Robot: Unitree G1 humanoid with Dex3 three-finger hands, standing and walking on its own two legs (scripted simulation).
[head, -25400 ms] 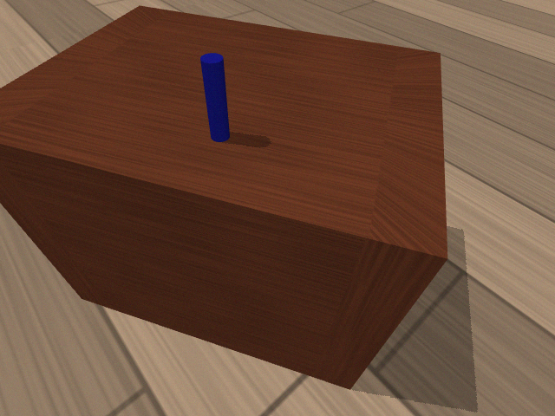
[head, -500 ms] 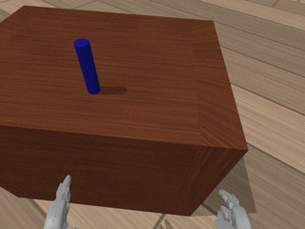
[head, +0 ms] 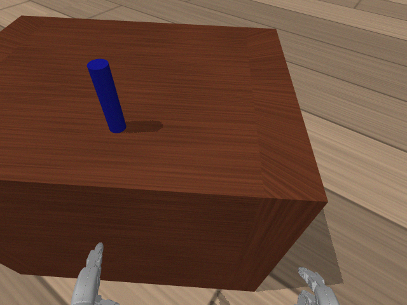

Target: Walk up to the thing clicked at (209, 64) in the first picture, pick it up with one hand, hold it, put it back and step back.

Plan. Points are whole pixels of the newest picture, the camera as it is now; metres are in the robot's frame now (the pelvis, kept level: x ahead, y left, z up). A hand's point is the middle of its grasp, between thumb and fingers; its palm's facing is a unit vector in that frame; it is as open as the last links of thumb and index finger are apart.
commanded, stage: home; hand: left
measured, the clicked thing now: (109, 99) +0.51 +0.23 +0.12
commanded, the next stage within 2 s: stand in 1.66 s
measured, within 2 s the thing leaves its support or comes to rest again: neither
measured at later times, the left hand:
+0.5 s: hand out of the picture +0.02 +0.27 -0.14, palm faces -0.04 -0.92 -0.39, open 17.5 cm
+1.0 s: hand out of the picture +0.03 +0.26 -0.14, palm faces -0.02 -0.93 -0.36, open 17.4 cm
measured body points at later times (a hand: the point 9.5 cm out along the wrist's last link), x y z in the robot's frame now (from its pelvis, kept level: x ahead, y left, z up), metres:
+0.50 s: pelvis -0.03 +0.00 +0.01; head -0.04 +0.00 +0.46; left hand +0.02 +0.32 -0.11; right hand +0.04 -0.30 -0.12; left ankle +0.00 +0.13 -0.73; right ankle +0.00 -0.14 -0.73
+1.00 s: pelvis -0.02 +0.00 +0.01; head -0.02 -0.01 +0.46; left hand +0.03 +0.30 -0.12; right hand +0.05 -0.30 -0.12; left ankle +0.00 +0.13 -0.73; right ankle +0.00 -0.14 -0.73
